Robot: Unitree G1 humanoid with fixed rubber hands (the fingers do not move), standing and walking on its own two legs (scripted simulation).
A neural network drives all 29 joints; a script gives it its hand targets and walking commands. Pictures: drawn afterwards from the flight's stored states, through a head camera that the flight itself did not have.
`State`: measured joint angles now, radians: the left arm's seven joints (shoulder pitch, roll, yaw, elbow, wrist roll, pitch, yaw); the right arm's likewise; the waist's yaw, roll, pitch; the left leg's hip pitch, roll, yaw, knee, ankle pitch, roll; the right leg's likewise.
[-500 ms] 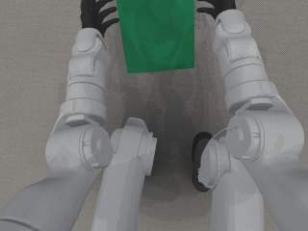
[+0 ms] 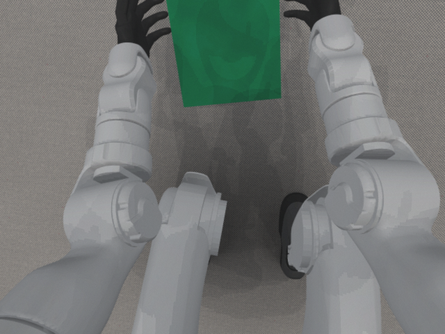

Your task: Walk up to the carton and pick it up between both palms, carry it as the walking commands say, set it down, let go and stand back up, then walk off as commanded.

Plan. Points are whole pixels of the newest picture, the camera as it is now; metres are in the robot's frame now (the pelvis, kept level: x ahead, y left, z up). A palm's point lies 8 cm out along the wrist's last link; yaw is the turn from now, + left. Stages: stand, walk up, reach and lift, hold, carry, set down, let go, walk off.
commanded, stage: set down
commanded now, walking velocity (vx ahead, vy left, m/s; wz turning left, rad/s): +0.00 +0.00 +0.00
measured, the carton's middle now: (227, 29) +0.56 +0.06 -0.27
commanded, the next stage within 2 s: none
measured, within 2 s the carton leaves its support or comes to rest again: rests again in 0.64 s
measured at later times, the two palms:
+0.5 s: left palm (134, 42) +0.51 +0.18 -0.16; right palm (322, 20) +0.54 -0.09 -0.17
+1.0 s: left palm (129, 69) +0.47 +0.20 -0.18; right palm (350, 43) +0.52 -0.13 -0.19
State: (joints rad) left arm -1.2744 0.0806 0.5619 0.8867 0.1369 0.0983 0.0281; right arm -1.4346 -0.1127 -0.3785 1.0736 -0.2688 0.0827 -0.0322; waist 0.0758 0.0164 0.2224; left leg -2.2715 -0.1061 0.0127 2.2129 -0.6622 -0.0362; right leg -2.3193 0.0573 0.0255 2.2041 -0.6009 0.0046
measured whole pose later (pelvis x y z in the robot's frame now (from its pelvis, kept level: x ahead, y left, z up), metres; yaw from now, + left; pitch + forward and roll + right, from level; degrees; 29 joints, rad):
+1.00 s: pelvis -0.02 +0.00 -0.01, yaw +0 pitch +36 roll +2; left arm -1.33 0.23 0.21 1.16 -0.17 -0.01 0.09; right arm -1.43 -0.35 -0.03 1.26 0.12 0.01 -0.08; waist 0.10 0.00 0.33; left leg -2.24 -0.08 0.02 2.23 -0.62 -0.03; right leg -2.29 0.06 0.02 2.22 -0.55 0.00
